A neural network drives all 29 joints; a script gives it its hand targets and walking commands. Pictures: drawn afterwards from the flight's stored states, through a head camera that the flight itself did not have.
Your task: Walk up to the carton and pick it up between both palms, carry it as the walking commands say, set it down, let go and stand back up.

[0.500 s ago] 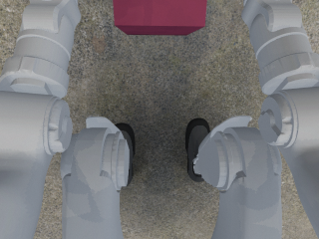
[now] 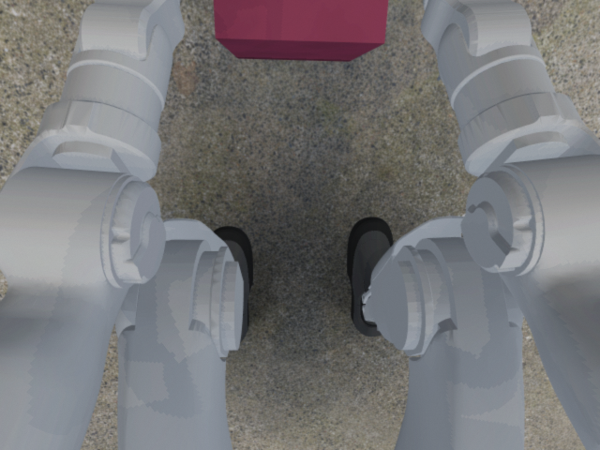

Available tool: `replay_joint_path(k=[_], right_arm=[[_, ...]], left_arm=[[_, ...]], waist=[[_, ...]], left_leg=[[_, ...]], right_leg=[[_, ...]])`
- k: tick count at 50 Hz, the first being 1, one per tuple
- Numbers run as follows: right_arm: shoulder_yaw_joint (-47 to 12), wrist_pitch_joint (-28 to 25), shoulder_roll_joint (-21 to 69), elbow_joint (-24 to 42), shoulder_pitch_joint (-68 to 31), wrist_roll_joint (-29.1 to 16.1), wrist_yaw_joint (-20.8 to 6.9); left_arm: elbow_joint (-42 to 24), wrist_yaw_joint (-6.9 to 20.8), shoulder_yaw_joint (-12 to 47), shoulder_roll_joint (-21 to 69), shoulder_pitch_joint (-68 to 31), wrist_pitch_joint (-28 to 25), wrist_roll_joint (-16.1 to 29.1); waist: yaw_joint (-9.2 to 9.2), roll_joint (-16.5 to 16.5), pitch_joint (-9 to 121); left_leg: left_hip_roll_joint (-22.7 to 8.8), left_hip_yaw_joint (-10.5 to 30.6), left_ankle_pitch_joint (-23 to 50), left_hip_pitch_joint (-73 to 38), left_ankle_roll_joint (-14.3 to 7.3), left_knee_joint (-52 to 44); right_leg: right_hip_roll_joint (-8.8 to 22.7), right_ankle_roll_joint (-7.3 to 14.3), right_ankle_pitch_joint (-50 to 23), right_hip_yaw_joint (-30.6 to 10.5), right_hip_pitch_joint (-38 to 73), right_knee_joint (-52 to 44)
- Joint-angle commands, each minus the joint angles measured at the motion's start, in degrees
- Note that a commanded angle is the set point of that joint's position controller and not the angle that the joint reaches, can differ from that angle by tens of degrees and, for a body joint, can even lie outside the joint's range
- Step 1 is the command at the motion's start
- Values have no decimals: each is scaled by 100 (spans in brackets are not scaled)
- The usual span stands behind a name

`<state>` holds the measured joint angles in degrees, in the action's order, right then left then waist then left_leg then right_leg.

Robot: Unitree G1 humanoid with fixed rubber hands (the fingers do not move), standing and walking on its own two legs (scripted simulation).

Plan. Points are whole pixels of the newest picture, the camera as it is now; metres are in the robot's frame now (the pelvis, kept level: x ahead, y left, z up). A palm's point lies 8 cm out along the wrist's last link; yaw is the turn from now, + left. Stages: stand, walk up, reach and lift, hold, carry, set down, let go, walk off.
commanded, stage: reach and lift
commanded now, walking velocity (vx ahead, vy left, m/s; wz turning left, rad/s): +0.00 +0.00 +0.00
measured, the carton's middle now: out of the picture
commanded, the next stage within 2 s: none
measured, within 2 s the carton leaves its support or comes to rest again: leaves its support in 0.76 s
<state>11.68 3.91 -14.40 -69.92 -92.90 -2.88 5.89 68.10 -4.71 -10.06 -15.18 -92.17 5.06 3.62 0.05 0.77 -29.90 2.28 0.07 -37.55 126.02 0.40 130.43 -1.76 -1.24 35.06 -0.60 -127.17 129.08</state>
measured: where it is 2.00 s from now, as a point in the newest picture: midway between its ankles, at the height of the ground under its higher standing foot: (301, 298)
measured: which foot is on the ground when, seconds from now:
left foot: down 0.00-1.00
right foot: down 0.00-1.00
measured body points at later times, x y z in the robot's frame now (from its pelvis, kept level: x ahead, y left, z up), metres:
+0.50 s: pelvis +0.01 +0.00 -0.01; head +0.39 +0.00 +0.22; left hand +0.57 +0.13 -0.21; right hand +0.57 -0.13 -0.20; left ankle +0.10 +0.12 -0.33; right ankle +0.11 -0.12 -0.33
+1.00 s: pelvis -0.01 -0.01 +0.01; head +0.37 +0.00 +0.24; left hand +0.56 +0.12 -0.17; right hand +0.56 -0.13 -0.17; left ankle +0.10 +0.12 -0.33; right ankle +0.11 -0.13 -0.33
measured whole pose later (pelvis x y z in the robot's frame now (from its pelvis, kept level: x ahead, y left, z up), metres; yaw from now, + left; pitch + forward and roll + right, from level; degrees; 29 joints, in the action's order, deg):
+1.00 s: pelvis -0.01 -0.01 +0.01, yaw +2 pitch +30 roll +0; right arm 14.1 12.1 -11.8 -61.4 -90.8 -2.5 10.4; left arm 58.4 -7.9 -10.6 -13.6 -89.6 14.5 3.7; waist 1.6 0.1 -29.9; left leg 6.1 1.4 -36.1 123.2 2.8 129.0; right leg -4.7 -3.3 35.2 -2.6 -123.8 128.6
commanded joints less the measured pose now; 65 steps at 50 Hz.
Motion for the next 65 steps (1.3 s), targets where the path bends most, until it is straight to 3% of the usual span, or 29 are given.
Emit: replay_joint_path(k=[1,3,4,6,7,8,10,14,15,16,17,19,22,23,30,36,38,42,45,48,49,50,51,56,58,60,63,64,65], right_arm=[[-574,176,3441,878,-2545,156,-986],[-548,335,4199,1012,-2463,278,-1343],[-657,404,4477,988,-2234,393,-1450],[-660,391,4435,1377,-2430,364,-1503],[-686,429,4749,1342,-2472,178,-1587],[-738,422,4705,1332,-2363,140,-1593],[-717,514,4987,1148,-1869,177,-1637],[-780,494,5322,1163,-1913,-17,-1694],[-878,424,5178,1336,-1904,6,-1670],[-986,459,5256,1441,-2074,-148,-1682],[-1038,471,5388,1448,-2269,-127,-1605],[-1088,435,5384,1191,-1961,-212,-1592],[-1017,426,5342,988,-1808,-299,-1665],[-1189,386,5419,1334,-2028,-344,-1618],[-1439,361,5608,1634,-2619,-578,-1517],[-1620,280,5443,2140,-3306,-817,-1288],[-1657,281,5432,2454,-3427,-904,-1226],[-1662,457,5477,2169,-3696,-831,-1165],[-1330,676,5598,1772,-3277,-490,-1168],[-1305,737,5803,2221,-3501,-427,-1215],[-1354,684,5699,2811,-3955,-512,-1217],[-1621,707,5972,2803,-4184,-597,-1212],[-1546,666,5514,3036,-4124,-566,-1186],[-1890,988,6157,2624,-4099,-741,-1178],[-1619,1098,6176,2581,-3863,-514,-1153],[-1035,1214,6362,1352,-3115,-55,-1270],[-1450,1182,6890,2448,-3105,-224,-1289],[-1740,1159,6555,3046,-3525,-354,-1230],[-1925,1190,6780,2636,-3635,-510,-1180]], left_arm=[[-987,981,784,3402,-2582,61,-195],[-1127,1317,674,4200,-2681,216,-313],[-983,1422,616,4201,-2489,265,-305],[-1038,1549,721,4850,-2331,371,-289],[-997,1631,552,4893,-2318,423,-468],[-1408,1686,814,5056,-2717,400,-223],[-1632,1713,936,5153,-2563,357,-20],[-1104,1690,879,5312,-1883,414,-153],[-726,1714,869,5474,-1705,427,-88],[-1389,1733,877,5439,-1918,426,-102],[-1284,1708,884,5319,-2101,354,127],[-1465,1699,1144,5308,-2535,308,144],[-1149,1647,1252,5439,-2257,340,181],[-1378,1661,1135,5352,-2194,276,238],[-1661,1585,1327,5528,-2643,289,439],[-2223,1350,1797,5538,-3518,302,610],[-2621,1322,1909,5776,-3700,316,863],[-2813,1188,1908,5673,-4085,405,844],[-2553,1208,1808,5569,-4494,533,734],[-2413,1251,1656,5784,-3831,668,487],[-2507,1251,1682,5940,-3873,718,425],[-2591,1230,1521,5903,-3981,699,369],[-2254,1191,1463,6062,-3670,771,345],[-2894,1242,1519,5795,-4515,825,316],[-3027,1241,1601,5991,-4487,936,302],[-2688,1315,1386,5898,-4465,1008,-77],[-3445,1379,1542,6281,-4136,965,58],[-3802,1386,2017,6188,-4390,960,382],[-3739,1350,2096,6273,-4609,951,326]], waist=[[-160,-402,5610],[-76,-333,5468],[-2,340,5453],[-5,-294,5612],[-258,-84,5326],[113,-165,5676],[182,-28,5606],[-192,-236,5245],[110,-217,5163],[-425,-274,5506],[-11,339,5448],[90,-166,5753],[34,-564,5535],[-93,-29,5617],[-161,107,6249],[-31,-567,7789],[270,-498,8606],[104,-221,8673],[507,-194,8154],[223,-60,8536],[62,-590,8996],[-142,-120,9681],[103,-258,9627],[-249,109,9874],[66,156,9992],[18,-304,9039],[-220,-136,10497],[144,-2,11461],[-113,-179,11614]], left_leg=[[584,-155,2294,-2783,67,-1000],[632,-174,2062,-2408,54,-977],[561,-172,2132,-2183,65,-831],[540,-255,2440,-2462,102,-669],[515,-130,2142,-2039,34,-868],[485,-191,2123,-2040,47,-772],[547,-249,2331,-1907,22,-845],[602,-266,2323,-1917,58,-827],[552,-52,2509,-2312,11,-804],[581,-335,2652,-2088,3,-648],[602,-122,2546,-1922,-138,-703],[526,-251,2733,-2005,14,-558],[542,-213,2980,-2638,59,-720],[602,-203,2644,-1969,41,-708],[644,-188,2850,-2228,-67,-782],[603,-249,3427,-3611,35,-659],[695,-251,3483,-3997,40,-793],[643,-404,2998,-3416,80,-1024],[656,-357,2436,-3260,104,-1042],[746,-349,2377,-3454,67,-1226],[681,-490,2483,-3807,82,-1119],[688,-499,2673,-3967,63,-1173],[668,-538,2552,-3992,61,-1239],[590,-598,2380,-3974,-25,-1440],[644,-471,2318,-4116,-50,-1501],[560,-556,1942,-3744,81,-1509],[701,-660,2758,-4136,97,-1491],[646,-449,3503,-4876,66,-1481],[606,-569,3420,-4716,57,-1479]], right_leg=[[-527,107,-2298,165,3210,-580],[-599,136,-2170,200,3081,-513],[-552,114,-2400,271,3275,-511],[-586,162,-2417,236,2984,-493],[-622,172,-2269,217,3109,-610],[-610,198,-2351,213,3185,-513],[-574,227,-2580,272,3170,-511],[-580,269,-2478,224,3179,-539],[-634,171,-2550,325,2796,-488],[-629,227,-2563,66,3143,-542],[-604,144,-2580,335,2942,-436],[-656,256,-2982,121,3319,-402],[-599,264,-2777,234,2735,-426],[-583,209,-2832,249,3144,-360],[-608,179,-3115,216,3489,-437],[-729,198,-3224,261,3560,-461],[-764,122,-3274,499,4021,-461],[-604,155,-3364,320,4857,-622],[-661,167,-2626,442,4096,-850],[-654,114,-2318,546,4198,-958],[-661,116,-2472,426,4307,-948],[-673,34,-2748,475,4903,-948],[-661,-10,-2758,612,4806,-940],[-593,-54,-2462,497,5023,-1137],[-708,7,-2347,540,4964,-1255],[-689,144,-1803,424,4162,-1381],[-827,85,-2774,493,5166,-1412],[-743,-16,-3533,567,5489,-1250],[-710,40,-3581,432,5664,-1207]])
